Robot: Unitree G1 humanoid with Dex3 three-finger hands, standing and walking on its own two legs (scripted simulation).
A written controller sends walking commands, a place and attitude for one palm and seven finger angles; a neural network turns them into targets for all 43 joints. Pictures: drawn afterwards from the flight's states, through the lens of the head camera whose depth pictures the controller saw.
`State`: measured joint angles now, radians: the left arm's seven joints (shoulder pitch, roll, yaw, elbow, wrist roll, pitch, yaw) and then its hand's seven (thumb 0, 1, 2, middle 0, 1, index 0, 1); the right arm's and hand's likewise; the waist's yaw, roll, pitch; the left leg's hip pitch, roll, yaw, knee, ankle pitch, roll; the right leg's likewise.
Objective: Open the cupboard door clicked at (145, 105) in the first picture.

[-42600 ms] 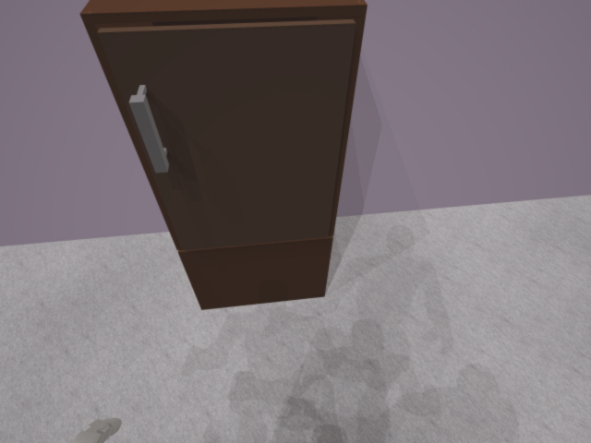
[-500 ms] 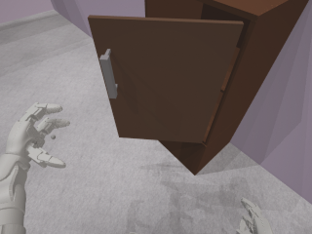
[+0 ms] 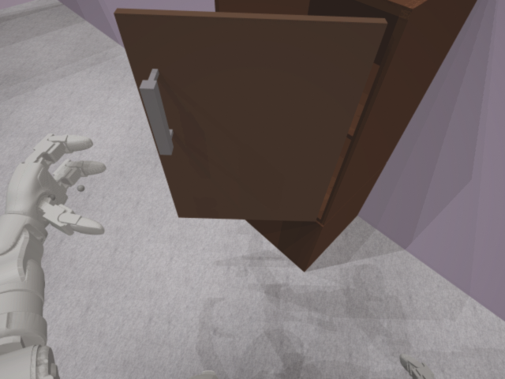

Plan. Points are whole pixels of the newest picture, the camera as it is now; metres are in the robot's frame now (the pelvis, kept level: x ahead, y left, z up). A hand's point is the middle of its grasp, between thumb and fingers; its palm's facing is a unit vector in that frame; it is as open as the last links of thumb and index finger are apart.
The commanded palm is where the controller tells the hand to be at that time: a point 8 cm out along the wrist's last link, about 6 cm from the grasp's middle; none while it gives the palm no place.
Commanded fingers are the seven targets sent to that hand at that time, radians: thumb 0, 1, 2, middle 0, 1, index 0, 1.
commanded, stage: move the hooked fingers beside the handle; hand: left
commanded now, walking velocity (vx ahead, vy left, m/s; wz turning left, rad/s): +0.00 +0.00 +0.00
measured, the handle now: (160, 113) +0.56 +0.20 +0.09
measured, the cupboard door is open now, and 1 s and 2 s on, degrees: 44 44 44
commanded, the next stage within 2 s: slide the fingers in behind the handle in 1.74 s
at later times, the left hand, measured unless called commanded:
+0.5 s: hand (101, 156) +0.44 +0.27 +0.10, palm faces +0.02 -1.00 -0.01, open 14.0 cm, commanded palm +0.42 +0.31 +0.10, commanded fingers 0.00 -0.50 0.30 -0.30 -1.20 -0.30 -1.20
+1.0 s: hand (117, 127) +0.51 +0.26 +0.10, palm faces +0.02 -1.00 -0.01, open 14.0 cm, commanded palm +0.49 +0.31 +0.09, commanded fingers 0.00 -0.50 0.30 -0.30 -1.20 -0.30 -1.20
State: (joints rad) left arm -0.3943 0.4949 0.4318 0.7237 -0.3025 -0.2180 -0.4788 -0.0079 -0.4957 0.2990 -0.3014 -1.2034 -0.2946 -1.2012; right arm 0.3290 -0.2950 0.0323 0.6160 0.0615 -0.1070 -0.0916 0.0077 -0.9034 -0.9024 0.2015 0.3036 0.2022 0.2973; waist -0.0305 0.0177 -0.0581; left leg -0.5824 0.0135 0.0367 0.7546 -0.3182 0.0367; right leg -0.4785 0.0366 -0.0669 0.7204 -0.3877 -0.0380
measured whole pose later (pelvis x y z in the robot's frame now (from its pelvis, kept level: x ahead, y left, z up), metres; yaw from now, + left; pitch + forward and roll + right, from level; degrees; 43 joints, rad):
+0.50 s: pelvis +0.00 +0.02 -0.01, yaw +0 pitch +12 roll -3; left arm -0.70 0.56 0.40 1.03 -0.20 -0.28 -0.41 -0.01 -0.50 0.30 -0.30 -1.20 -0.29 -1.20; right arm 0.36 -0.29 0.04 0.63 0.04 -0.03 -0.07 0.00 -0.90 -0.90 0.20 0.30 0.20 0.30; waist -0.09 0.01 -0.07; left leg -0.70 0.01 0.04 0.81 -0.33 0.06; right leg -0.58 0.03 -0.07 0.76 -0.39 -0.02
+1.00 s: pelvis +0.01 +0.01 -0.02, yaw -2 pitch +18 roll -3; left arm -0.94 0.72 0.45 1.26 -0.13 -0.30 -0.42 -0.01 -0.50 0.30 -0.30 -1.20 -0.29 -1.20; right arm 0.43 -0.30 0.04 0.64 0.03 0.05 -0.07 0.00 -0.90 -0.90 0.20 0.30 0.20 0.30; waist -0.16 0.01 -0.08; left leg -0.83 0.04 0.03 0.88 -0.37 0.05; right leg -0.71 0.06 -0.07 0.80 -0.41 -0.03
